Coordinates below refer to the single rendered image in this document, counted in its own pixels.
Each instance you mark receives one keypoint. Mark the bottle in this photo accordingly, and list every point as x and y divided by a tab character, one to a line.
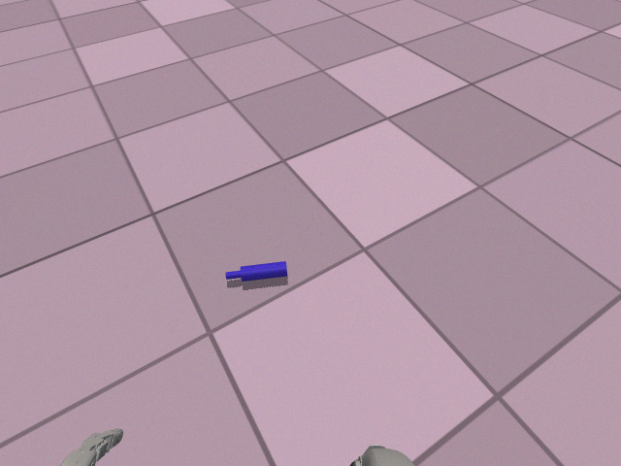
259	272

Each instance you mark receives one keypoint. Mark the left robot hand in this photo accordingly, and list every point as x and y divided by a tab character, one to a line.
93	448

